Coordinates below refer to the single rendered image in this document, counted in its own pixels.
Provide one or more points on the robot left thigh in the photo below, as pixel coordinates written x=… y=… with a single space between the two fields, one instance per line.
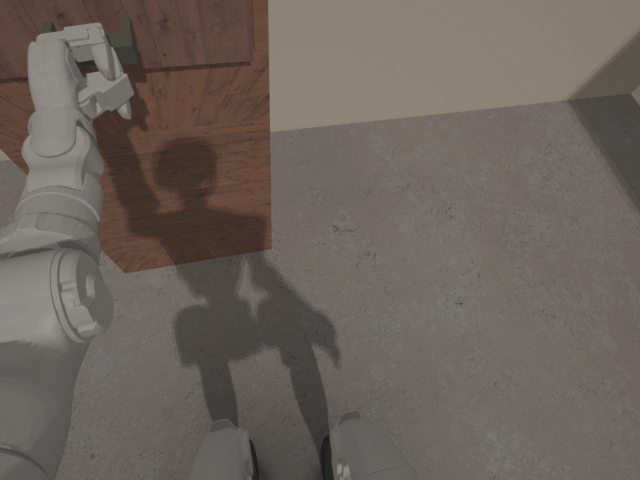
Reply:
x=223 y=455

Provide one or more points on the robot right thigh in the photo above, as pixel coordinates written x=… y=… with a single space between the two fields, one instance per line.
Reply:
x=363 y=450

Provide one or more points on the handle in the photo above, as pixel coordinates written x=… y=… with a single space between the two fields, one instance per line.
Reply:
x=123 y=43

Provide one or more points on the left robot forearm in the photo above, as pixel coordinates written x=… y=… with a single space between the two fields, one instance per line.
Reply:
x=61 y=204

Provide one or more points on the cabinet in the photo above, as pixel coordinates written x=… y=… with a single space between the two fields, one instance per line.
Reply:
x=188 y=177

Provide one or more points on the left robot upper arm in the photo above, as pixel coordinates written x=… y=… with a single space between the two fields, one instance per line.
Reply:
x=52 y=305

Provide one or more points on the drawer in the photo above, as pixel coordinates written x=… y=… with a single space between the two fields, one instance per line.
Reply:
x=167 y=33

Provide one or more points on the left robot hand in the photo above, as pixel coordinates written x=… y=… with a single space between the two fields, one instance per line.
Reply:
x=55 y=79

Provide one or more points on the robot thigh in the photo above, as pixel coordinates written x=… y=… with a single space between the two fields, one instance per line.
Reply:
x=223 y=455
x=363 y=450

